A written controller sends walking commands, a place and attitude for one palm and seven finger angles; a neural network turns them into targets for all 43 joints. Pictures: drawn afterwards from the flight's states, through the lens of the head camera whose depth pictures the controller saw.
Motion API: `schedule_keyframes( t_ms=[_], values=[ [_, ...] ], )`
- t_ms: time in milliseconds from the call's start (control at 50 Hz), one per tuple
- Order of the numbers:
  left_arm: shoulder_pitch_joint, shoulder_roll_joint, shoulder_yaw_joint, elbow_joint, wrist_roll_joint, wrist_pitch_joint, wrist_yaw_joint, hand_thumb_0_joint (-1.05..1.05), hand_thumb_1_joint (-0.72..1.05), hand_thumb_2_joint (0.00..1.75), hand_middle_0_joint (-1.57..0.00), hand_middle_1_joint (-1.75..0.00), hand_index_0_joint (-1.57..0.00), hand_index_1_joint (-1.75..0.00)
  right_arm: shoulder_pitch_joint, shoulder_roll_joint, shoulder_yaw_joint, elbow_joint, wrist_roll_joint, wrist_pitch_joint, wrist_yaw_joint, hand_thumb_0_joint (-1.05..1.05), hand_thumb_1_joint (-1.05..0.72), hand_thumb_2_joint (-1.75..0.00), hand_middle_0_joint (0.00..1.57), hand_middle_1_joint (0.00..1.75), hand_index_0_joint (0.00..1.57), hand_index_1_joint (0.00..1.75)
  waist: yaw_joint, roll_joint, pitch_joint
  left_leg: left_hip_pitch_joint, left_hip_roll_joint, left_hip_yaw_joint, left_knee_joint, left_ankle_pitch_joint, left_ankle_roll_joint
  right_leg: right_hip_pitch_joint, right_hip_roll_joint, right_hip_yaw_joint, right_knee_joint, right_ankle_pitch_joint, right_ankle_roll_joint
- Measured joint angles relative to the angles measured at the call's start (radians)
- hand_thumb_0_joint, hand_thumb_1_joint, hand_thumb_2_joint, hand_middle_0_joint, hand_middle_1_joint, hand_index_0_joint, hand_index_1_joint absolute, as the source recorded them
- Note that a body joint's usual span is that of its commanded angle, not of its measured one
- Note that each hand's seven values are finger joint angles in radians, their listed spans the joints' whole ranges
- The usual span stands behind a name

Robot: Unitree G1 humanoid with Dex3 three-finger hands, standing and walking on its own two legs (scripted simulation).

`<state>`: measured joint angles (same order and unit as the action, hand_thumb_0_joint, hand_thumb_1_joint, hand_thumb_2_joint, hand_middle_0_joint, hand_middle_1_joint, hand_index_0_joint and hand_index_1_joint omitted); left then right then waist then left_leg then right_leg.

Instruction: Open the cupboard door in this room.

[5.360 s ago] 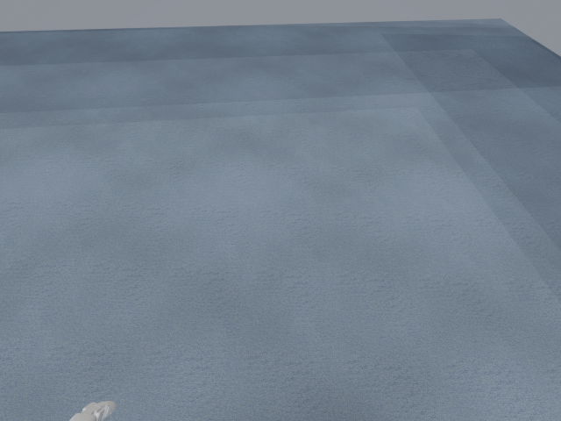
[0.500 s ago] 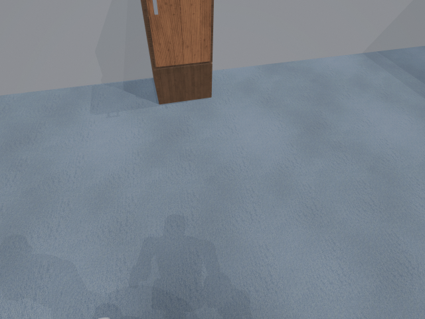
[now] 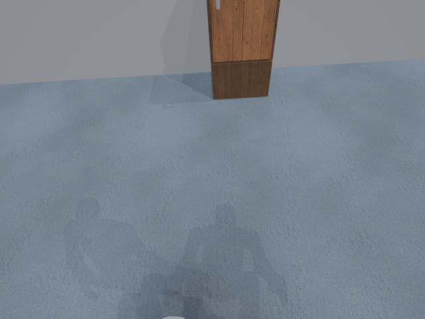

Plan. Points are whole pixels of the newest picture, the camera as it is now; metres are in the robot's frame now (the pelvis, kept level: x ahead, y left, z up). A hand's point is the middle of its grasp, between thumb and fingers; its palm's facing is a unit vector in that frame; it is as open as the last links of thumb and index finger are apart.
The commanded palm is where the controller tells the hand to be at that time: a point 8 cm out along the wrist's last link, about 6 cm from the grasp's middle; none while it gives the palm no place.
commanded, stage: stand and wait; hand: left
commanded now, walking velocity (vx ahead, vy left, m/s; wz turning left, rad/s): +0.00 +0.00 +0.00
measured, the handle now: out of the picture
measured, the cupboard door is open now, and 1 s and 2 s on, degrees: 0 0 0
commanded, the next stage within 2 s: turn or walk to find it in 0.16 s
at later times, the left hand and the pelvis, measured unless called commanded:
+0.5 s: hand out of the picture +0.02 +0.22 -0.18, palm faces +0.00 -0.98 -0.18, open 7.4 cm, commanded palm none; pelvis +0.03 +0.05 -0.01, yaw -2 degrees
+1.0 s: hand out of the picture +0.07 +0.17 -0.17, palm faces +0.15 -0.98 -0.12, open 7.4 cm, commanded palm none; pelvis +0.20 +0.06 -0.02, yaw +2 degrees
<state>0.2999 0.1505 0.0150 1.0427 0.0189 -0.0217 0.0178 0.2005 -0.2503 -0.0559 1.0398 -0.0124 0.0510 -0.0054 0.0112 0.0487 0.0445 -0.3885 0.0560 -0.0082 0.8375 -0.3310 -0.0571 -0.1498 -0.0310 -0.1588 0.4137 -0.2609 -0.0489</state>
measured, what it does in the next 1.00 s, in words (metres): walks ahead: left foot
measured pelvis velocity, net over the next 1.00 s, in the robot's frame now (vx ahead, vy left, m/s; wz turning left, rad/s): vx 0.20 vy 0.06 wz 0.03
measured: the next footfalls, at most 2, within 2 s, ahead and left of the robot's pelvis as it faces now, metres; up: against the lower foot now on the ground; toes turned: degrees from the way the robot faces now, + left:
left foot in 0.10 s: +0.04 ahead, +0.14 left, +0.00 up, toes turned +3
left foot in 1.08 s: +0.40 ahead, +0.18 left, +0.00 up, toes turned +11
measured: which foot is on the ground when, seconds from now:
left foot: up 0.00-0.08, down 0.10-0.62, up 0.64-1.00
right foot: down 0.00-1.00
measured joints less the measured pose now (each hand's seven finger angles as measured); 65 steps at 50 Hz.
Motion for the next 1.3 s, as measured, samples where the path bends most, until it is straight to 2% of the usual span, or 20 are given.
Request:
schedule_keyframes(
  t_ms=[60,100,120,200,380,540,600,620,680,720,780,840,920,980,1040,1080,1120,1180,1220,1300],
  values=[
    [0.026,-0.005,-0.006,0.031,0.002,0.002,-0.001,0.00,0.92,0.90,-0.20,-0.30,-0.20,-0.30,-0.034,0.017,0.017,0.011,0.004,-0.007,-0.003,0.01,-0.91,-0.90,0.19,0.30,0.19,0.29,0.023,-0.009,-0.001,0.078,-0.003,0.026,-0.149,-0.008,0.007,-0.005,0.008,-0.001,0.018,-0.016,0.006],
    [0.040,-0.008,-0.009,0.053,-0.001,0.006,0.001,0.01,0.92,0.90,-0.20,-0.30,-0.20,-0.30,-0.051,0.030,0.028,0.017,0.007,-0.020,-0.005,0.01,-0.91,-0.90,0.20,0.30,0.19,0.29,0.031,-0.013,-0.004,0.146,-0.007,0.041,-0.284,0.073,0.014,-0.011,0.015,-0.005,0.044,-0.035,0.015],
    [0.043,-0.007,-0.010,0.065,-0.004,0.009,0.002,0.01,0.92,0.90,-0.20,-0.30,-0.20,-0.30,-0.059,0.041,0.033,0.023,0.007,-0.030,-0.007,0.01,-0.91,-0.90,0.20,0.30,0.19,0.29,0.033,-0.020,-0.004,0.176,-0.007,0.045,-0.334,0.067,0.032,-0.016,0.015,-0.008,0.063,-0.048,0.021],
    [0.045,-0.002,-0.013,0.102,-0.008,0.023,0.007,0.01,0.91,0.90,-0.20,-0.30,-0.20,-0.30,-0.082,0.092,0.055,0.044,0.009,-0.050,-0.014,0.01,-0.91,-0.90,0.20,0.30,0.19,0.29,0.052,-0.078,-0.004,0.219,-0.029,0.072,-0.360,0.039,0.057,0.011,-0.005,0.019,0.054,-0.051,0.040],
    [0.013,-0.012,-0.012,0.103,0.002,0.021,-0.006,0.01,0.91,0.90,-0.20,-0.30,-0.20,-0.30,-0.050,0.100,0.044,0.048,0.006,-0.053,-0.021,-0.01,-0.93,-0.90,0.20,0.30,0.20,0.29,0.025,-0.067,-0.037,0.232,-0.063,0.084,-0.359,0.031,0.091,0.020,-0.041,0.030,0.064,-0.056,0.074],
    [0.012,0.022,0.008,0.074,0.015,0.021,-0.030,0.01,0.91,0.90,-0.20,-0.30,-0.20,-0.30,0.085,0.070,0.024,0.061,-0.009,-0.068,-0.010,0.00,-0.92,-0.90,0.20,0.30,0.20,0.29,-0.021,-0.052,-0.055,0.243,-0.084,0.104,-0.374,0.007,0.101,-0.110,-0.038,0.060,0.291,-0.207,0.059],
    [-0.005,0.026,0.015,0.056,0.012,0.005,-0.036,0.01,0.91,0.90,-0.20,-0.30,-0.20,-0.30,0.152,0.059,0.023,0.089,-0.009,-0.068,-0.010,0.00,-0.92,-0.90,0.20,0.30,0.20,0.29,-0.035,-0.029,-0.043,0.257,-0.081,0.087,-0.356,-0.016,0.085,-0.098,-0.029,0.045,0.187,-0.140,0.056],
    [-0.012,0.024,0.017,0.050,0.012,-0.007,-0.036,0.01,0.91,0.90,-0.20,-0.30,-0.20,-0.30,0.174,0.055,0.023,0.101,-0.006,-0.066,-0.010,0.00,-0.92,-0.90,0.20,0.30,0.20,0.29,-0.036,-0.012,-0.038,0.247,-0.071,0.072,-0.314,-0.041,0.083,-0.082,-0.021,0.028,0.169,-0.084,0.044],
    [0.000,0.021,0.024,0.029,0.006,-0.043,-0.024,0.01,0.91,0.90,-0.20,-0.30,-0.20,-0.30,0.211,0.061,0.024,0.142,-0.006,-0.038,0.003,0.01,-0.91,-0.90,0.20,0.30,0.20,0.29,-0.015,-0.005,-0.044,0.141,-0.054,0.062,-0.021,-0.117,0.092,-0.033,-0.013,-0.005,0.158,-0.108,0.012],
    [0.032,0.016,0.025,0.030,0.003,-0.054,-0.014,0.00,0.91,0.90,-0.20,-0.29,-0.20,-0.30,0.201,0.064,0.020,0.151,-0.008,-0.030,0.013,0.01,-0.91,-0.90,0.20,0.30,0.20,0.29,0.003,-0.022,-0.047,0.053,-0.040,0.069,0.149,-0.076,0.092,0.015,-0.013,0.000,0.106,-0.112,0.009],
    [0.083,-0.007,0.015,0.057,0.003,-0.051,-0.009,0.00,0.91,0.90,-0.20,-0.29,-0.20,-0.30,0.154,0.056,0.008,0.126,-0.010,-0.036,0.022,0.01,-0.91,-0.90,0.20,0.30,0.20,0.29,0.005,-0.030,-0.036,-0.070,0.001,0.065,0.255,0.035,0.077,0.088,-0.010,0.008,0.011,-0.086,0.019],
    [0.131,-0.039,0.000,0.093,0.004,-0.052,-0.011,0.00,0.91,0.90,-0.20,-0.29,-0.20,-0.30,0.096,0.049,0.000,0.086,-0.009,-0.044,0.027,0.01,-0.91,-0.90,0.20,0.30,0.19,0.29,-0.005,-0.029,-0.021,-0.172,0.037,0.057,0.248,0.118,0.056,0.155,-0.008,0.003,-0.067,-0.077,0.029],
    [0.183,-0.076,-0.012,0.128,0.007,-0.056,-0.010,0.01,0.91,0.90,-0.20,-0.30,-0.20,-0.30,0.012,0.051,0.001,0.043,-0.003,-0.047,0.036,0.01,-0.91,-0.90,0.20,0.30,0.19,0.29,0.005,-0.032,0.003,-0.237,0.060,0.084,0.119,0.184,0.044,0.231,-0.012,-0.003,-0.128,-0.093,0.051],
    [0.205,-0.087,-0.013,0.145,0.008,-0.054,-0.009,0.01,0.91,0.90,-0.20,-0.30,-0.20,-0.30,-0.050,0.057,0.007,0.017,0.000,-0.054,0.042,0.01,-0.91,-0.90,0.19,0.30,0.19,0.29,0.025,-0.034,0.024,-0.223,0.055,0.126,-0.037,0.207,0.051,0.282,-0.015,-0.012,-0.149,-0.125,0.074],
    [0.223,-0.083,-0.007,0.157,0.007,-0.052,-0.007,0.01,0.91,0.90,-0.20,-0.30,-0.20,-0.30,-0.106,0.067,0.015,-0.008,-0.001,-0.071,0.042,0.01,-0.91,-0.90,0.19,0.30,0.19,0.29,0.044,-0.046,0.041,-0.159,0.019,0.164,-0.161,0.191,0.078,0.310,-0.035,-0.012,-0.101,-0.194,0.105],
    [0.230,-0.079,-0.001,0.171,0.004,-0.044,-0.007,0.01,0.91,0.90,-0.20,-0.30,-0.20,-0.30,-0.124,0.072,0.016,-0.027,-0.009,-0.098,0.036,0.01,-0.91,-0.90,0.20,0.30,0.19,0.29,0.034,-0.051,0.043,-0.100,-0.007,0.174,-0.204,0.187,0.109,0.259,-0.063,-0.007,0.092,-0.265,0.107],
    [0.192,-0.064,0.004,0.169,-0.006,-0.026,-0.010,0.01,0.91,0.90,-0.21,-0.30,-0.20,-0.30,-0.132,0.080,0.016,-0.037,-0.010,-0.119,0.026,0.01,-0.91,-0.90,0.20,0.30,0.19,0.29,0.030,-0.057,0.056,-0.099,-0.018,0.183,-0.129,0.117,0.146,0.108,-0.066,0.069,0.470,-0.285,0.074],
    [0.121,-0.033,0.015,0.138,-0.008,-0.018,-0.011,0.01,0.91,0.90,-0.20,-0.30,-0.20,-0.30,-0.110,0.092,0.018,-0.025,-0.005,-0.122,0.014,0.00,-0.91,-0.90,0.20,0.30,0.20,0.29,0.032,-0.060,0.048,-0.013,-0.024,0.210,-0.172,0.080,0.153,-0.117,-0.059,0.121,0.828,-0.191,0.050],
    [0.064,-0.009,0.027,0.105,0.002,-0.016,-0.013,0.01,0.91,0.90,-0.20,-0.30,-0.20,-0.30,-0.077,0.102,0.014,-0.015,0.000,-0.130,0.003,0.00,-0.92,-0.90,0.20,0.30,0.20,0.29,0.022,-0.065,0.037,0.052,-0.039,0.219,-0.240,0.087,0.157,-0.231,-0.074,0.115,0.871,-0.127,0.052],
    [-0.036,0.026,0.046,0.028,0.013,-0.007,-0.016,0.01,0.92,0.90,-0.20,-0.29,-0.19,-0.30,0.000,0.076,-0.002,0.000,0.002,-0.140,-0.011,-0.02,-0.96,-0.90,0.20,0.30,0.20,0.29,0.002,-0.075,0.000,0.155,-0.072,0.222,-0.360,0.101,0.165,-0.387,-0.100,0.116,0.800,-0.020,0.068]
  ],
)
